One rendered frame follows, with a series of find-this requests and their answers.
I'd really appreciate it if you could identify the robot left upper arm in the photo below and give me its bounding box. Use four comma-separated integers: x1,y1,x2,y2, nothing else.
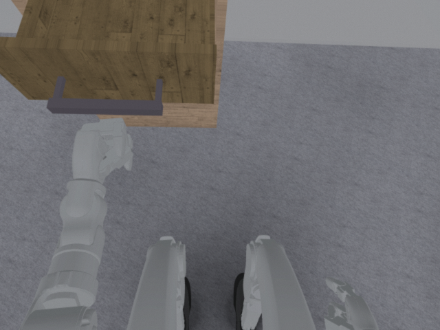
22,306,97,330

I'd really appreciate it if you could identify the left robot thigh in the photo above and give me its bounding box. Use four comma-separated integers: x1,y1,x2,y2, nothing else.
126,239,186,330

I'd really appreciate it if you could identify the robot left hand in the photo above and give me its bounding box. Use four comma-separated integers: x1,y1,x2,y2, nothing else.
72,118,133,184

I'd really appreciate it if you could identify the robot left forearm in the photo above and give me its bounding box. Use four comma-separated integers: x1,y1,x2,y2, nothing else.
19,179,107,330

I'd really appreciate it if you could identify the right robot shin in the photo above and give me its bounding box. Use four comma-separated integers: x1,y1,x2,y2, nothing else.
241,235,285,330

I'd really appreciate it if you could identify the robot right hand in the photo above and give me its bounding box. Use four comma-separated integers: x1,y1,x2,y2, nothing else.
324,277,379,330

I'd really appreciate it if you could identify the handle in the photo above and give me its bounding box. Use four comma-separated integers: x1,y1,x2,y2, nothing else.
47,76,163,116

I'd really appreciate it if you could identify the cabinet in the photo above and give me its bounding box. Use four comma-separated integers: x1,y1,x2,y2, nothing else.
11,0,228,128

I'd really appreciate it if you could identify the drawer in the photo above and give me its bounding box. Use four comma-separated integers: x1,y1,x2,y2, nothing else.
0,0,217,104

